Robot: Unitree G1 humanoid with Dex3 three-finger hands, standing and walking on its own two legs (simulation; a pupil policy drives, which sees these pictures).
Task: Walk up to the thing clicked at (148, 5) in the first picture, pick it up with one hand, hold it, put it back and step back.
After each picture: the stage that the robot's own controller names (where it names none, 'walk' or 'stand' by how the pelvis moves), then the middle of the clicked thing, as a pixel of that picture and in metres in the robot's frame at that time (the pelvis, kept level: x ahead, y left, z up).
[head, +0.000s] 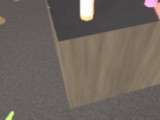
stand; out of the picture +0.91 -0.40 +0.05
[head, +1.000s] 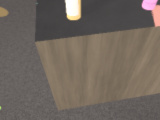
sink last; out of the picture +0.81 -0.33 +0.08
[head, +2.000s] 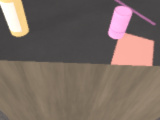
sink last; (119, 23) +0.58 -0.11 +0.09
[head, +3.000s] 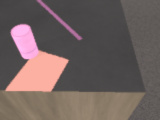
stand; (25, 42) +0.48 +0.24 +0.08
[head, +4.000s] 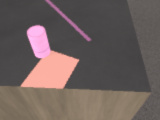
stand; (39, 42) +0.51 +0.21 +0.05
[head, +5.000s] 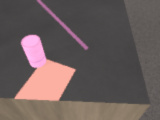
stand; (34, 51) +0.47 +0.21 +0.05
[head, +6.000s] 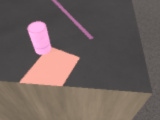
stand; (40, 38) +0.51 +0.20 +0.06
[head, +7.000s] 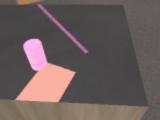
stand; (36, 55) +0.47 +0.22 +0.05
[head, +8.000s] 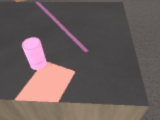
stand; (35, 54) +0.47 +0.22 +0.05
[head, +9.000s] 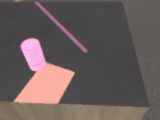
stand; (34, 55) +0.46 +0.22 +0.05
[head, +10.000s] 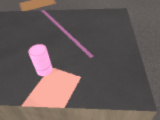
rise first; (41, 60) +0.45 +0.21 +0.05
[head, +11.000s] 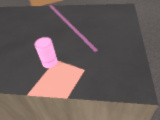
go down; (46, 53) +0.48 +0.21 +0.05
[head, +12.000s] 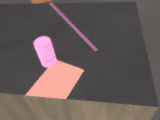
go down; (45, 52) +0.48 +0.22 +0.05
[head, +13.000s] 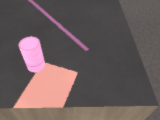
go down; (33, 55) +0.45 +0.19 +0.07
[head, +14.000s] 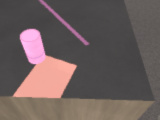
close in; (33, 47) +0.48 +0.19 +0.07
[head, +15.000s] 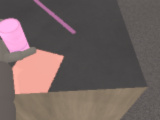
close; (14, 39) +0.48 +0.22 +0.10
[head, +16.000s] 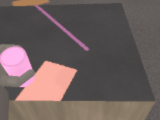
lift; (19, 68) +0.34 +0.21 +0.15
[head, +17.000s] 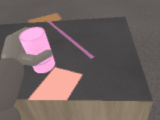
lift; (38, 51) +0.33 +0.15 +0.24
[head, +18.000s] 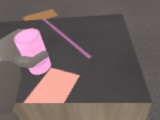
hold; (34, 52) +0.34 +0.16 +0.23
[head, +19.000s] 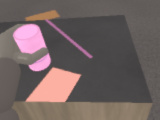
crouch; (33, 48) +0.33 +0.16 +0.24
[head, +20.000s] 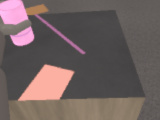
crouch; (17, 23) +0.43 +0.20 +0.26
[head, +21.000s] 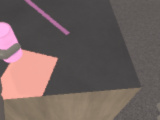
lower; (6, 43) +0.47 +0.22 +0.09
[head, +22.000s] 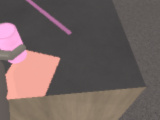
lower; (11, 44) +0.46 +0.21 +0.10
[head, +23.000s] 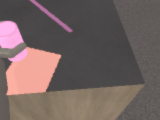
lower; (11, 42) +0.46 +0.21 +0.10
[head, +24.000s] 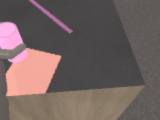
lower; (11, 43) +0.46 +0.21 +0.10
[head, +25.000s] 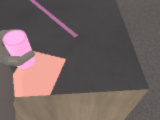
loosen; (20, 50) +0.44 +0.20 +0.10
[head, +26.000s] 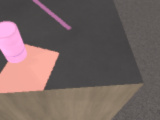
rise; (11, 43) +0.45 +0.21 +0.10
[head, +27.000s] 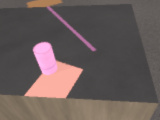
sink last; (46, 59) +0.44 +0.20 +0.07
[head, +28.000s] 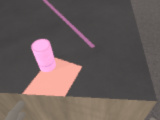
stand; (44, 56) +0.44 +0.19 +0.06
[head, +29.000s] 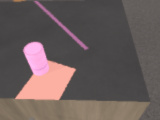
stand; (37, 59) +0.43 +0.21 +0.05
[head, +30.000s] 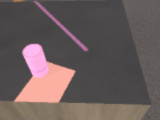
stand; (36, 61) +0.42 +0.21 +0.05
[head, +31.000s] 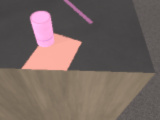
walk; (43, 30) +0.51 +0.16 +0.07
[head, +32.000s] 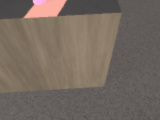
walk; out of the picture +0.80 +0.25 +0.08
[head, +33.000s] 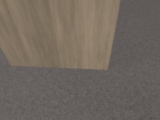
stand; out of the picture +1.15 +0.17 +0.07
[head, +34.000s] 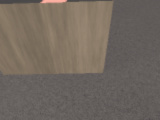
stand; out of the picture +1.09 +0.22 +0.05
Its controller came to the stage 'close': yes
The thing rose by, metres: 0.21
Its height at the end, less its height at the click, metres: +0.00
